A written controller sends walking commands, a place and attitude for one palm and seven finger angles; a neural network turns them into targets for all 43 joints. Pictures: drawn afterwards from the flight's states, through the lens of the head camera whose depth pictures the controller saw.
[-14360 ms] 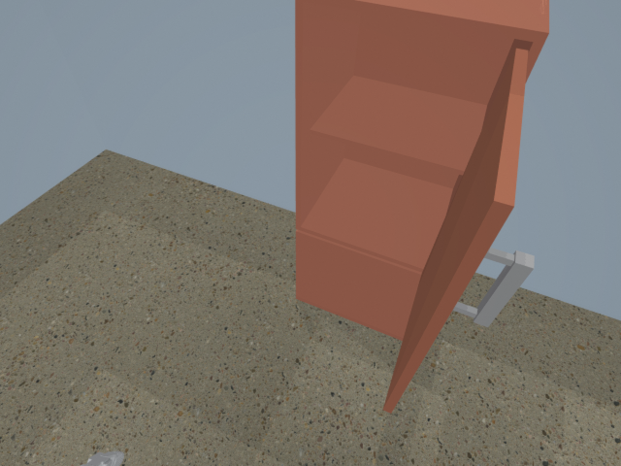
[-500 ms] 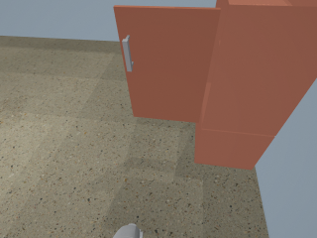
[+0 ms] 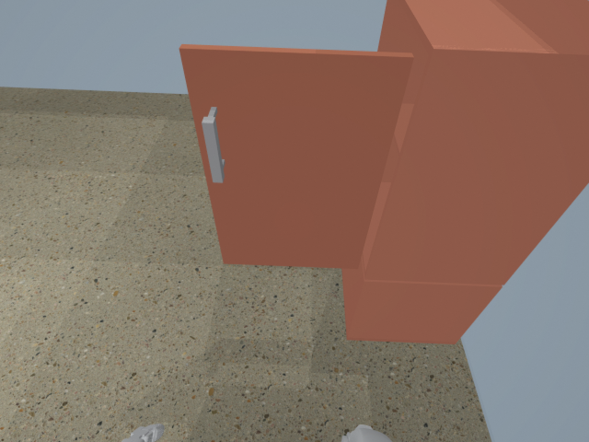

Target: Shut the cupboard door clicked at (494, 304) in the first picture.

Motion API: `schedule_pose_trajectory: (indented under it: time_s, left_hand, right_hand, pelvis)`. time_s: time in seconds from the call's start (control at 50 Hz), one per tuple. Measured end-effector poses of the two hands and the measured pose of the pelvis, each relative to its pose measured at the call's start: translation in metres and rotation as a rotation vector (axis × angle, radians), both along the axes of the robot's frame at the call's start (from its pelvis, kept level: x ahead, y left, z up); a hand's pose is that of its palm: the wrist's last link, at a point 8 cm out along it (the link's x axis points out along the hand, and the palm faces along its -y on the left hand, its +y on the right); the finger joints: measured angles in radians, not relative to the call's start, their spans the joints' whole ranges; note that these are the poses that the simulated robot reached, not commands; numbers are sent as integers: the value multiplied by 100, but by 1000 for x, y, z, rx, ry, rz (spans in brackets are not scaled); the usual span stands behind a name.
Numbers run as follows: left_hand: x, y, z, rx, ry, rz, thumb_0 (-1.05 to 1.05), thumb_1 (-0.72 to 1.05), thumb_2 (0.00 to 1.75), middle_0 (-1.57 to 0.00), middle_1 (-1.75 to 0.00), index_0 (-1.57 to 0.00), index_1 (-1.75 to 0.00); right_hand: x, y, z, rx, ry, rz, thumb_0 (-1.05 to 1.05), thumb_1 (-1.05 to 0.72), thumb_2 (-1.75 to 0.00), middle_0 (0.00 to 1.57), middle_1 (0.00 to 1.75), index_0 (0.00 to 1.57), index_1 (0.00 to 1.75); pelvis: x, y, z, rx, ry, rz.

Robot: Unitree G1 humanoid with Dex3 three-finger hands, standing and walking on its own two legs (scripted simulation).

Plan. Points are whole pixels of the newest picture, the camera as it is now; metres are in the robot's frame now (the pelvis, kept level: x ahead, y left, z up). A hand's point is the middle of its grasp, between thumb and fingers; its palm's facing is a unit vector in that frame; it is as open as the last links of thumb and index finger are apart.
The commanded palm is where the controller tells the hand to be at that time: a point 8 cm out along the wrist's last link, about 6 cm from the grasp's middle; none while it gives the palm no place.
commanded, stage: take the last steps up to it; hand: left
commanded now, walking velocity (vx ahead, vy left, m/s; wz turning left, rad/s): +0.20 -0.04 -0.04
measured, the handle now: (215, 145) +0.61 +0.19 +0.07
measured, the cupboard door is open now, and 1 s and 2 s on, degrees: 90 90 90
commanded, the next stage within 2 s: come to a stop and stand still in 0.14 s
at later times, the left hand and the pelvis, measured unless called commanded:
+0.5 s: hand out of the picture +0.12 +0.15 -0.17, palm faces +0.08 -0.97 -0.23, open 7.2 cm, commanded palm none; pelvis +0.10 -0.04 -0.01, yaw +0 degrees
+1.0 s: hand out of the picture +0.08 +0.16 -0.18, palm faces +0.02 -0.98 -0.20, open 7.4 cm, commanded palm none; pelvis +0.06 -0.03 +0.00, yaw -1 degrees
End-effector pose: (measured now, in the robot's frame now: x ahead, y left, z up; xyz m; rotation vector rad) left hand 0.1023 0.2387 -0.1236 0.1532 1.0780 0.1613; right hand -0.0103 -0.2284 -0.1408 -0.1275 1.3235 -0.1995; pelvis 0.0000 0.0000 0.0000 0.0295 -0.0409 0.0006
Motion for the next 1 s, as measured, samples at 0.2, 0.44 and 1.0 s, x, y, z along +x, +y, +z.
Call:
schedule_pose_trajectory:
  time_s: [0.2,0.44,1.0]
  left_hand:
    - [90,-54,-11,20,-12,-102,0,91,90,-20,-30,-19,-30]
    - [25,-50,-14,29,217,59,-1,94,90,-20,-30,-20,-30]
    - [-27,-33,-25,-12,311,28,1,91,90,-20,-30,-19,-30]
  right_hand:
    - [-33,-8,-26,107,283,-115,0,-91,-90,20,30,20,30]
    - [113,-35,-16,57,77,7,0,-91,-90,19,30,20,30]
    - [116,-27,0,-10,-59,1,-1,-93,-90,20,30,21,30]
  pelvis:
    - [66,-39,-20,-9,-3,-14]
    - [97,-46,-4,-25,24,1]
    - [62,-27,-2,-25,33,-25]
